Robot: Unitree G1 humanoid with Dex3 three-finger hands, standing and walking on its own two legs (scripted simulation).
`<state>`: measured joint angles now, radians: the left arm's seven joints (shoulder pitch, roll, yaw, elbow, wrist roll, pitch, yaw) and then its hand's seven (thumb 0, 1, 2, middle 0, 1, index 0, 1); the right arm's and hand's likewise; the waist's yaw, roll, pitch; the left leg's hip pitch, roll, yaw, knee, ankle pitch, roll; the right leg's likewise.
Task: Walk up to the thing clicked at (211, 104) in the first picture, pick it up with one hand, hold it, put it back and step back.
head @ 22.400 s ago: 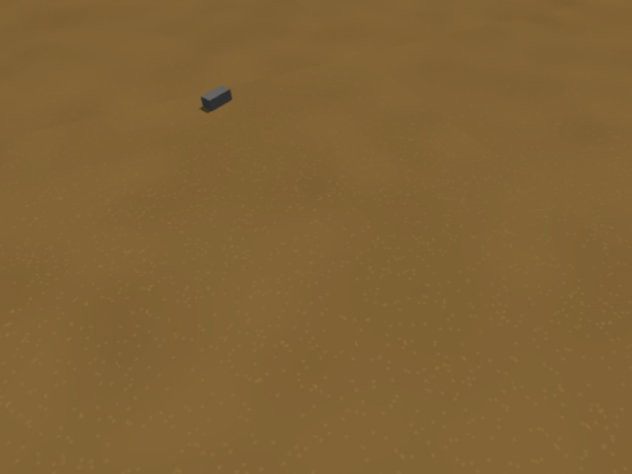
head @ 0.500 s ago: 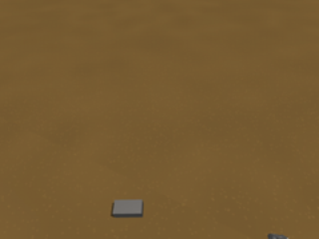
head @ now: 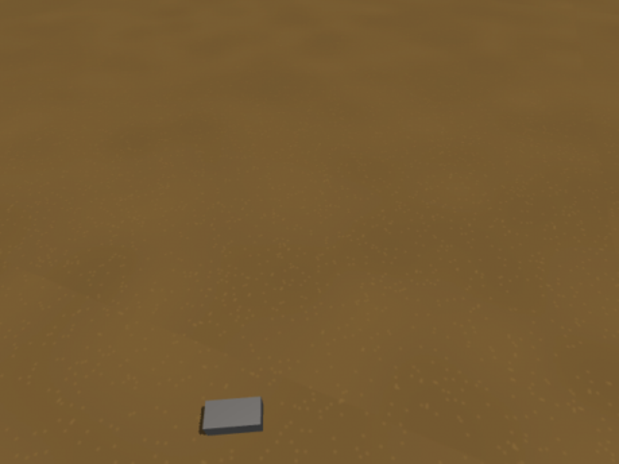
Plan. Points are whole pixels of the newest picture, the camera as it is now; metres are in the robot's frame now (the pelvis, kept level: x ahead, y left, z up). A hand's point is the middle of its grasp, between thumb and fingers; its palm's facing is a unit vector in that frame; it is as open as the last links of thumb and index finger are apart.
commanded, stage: walk up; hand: left
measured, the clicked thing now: (234, 416) +0.41 +0.24 -0.74
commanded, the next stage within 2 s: stand in 0.02 s
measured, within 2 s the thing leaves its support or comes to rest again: neither
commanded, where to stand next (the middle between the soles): +0.03 +0.00 m, yaw +0 degrees
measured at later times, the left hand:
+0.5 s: hand out of the picture +0.05 +0.23 -0.15, palm faces -0.03 -0.94 -0.35, open 7.4 cm
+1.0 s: hand out of the picture +0.06 +0.23 -0.15, palm faces -0.02 -0.94 -0.35, open 7.4 cm
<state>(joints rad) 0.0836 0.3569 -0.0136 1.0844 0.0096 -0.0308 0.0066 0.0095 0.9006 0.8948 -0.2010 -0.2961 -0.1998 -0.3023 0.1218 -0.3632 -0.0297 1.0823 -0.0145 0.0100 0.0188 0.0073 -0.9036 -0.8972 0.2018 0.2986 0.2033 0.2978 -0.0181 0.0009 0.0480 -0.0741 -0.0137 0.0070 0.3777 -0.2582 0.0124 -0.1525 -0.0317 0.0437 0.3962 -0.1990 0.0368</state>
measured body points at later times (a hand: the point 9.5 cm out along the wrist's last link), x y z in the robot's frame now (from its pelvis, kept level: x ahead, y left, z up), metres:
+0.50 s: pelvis -0.01 -0.02 +0.00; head +0.00 -0.02 +0.45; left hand +0.05 +0.28 -0.13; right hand +0.07 -0.32 -0.13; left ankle -0.03 +0.11 -0.74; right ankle +0.01 -0.15 -0.74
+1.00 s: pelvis -0.01 -0.03 +0.00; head +0.00 -0.04 +0.45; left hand +0.06 +0.27 -0.12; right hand +0.06 -0.33 -0.13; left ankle -0.03 +0.11 -0.74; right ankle +0.01 -0.15 -0.74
